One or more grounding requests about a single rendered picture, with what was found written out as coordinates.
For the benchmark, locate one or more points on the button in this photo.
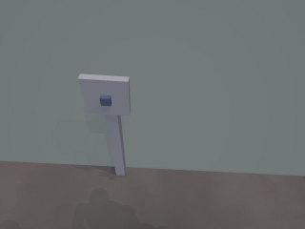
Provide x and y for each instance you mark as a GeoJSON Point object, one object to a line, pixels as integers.
{"type": "Point", "coordinates": [105, 100]}

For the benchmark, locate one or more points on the panel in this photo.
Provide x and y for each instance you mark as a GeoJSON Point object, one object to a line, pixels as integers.
{"type": "Point", "coordinates": [118, 87]}

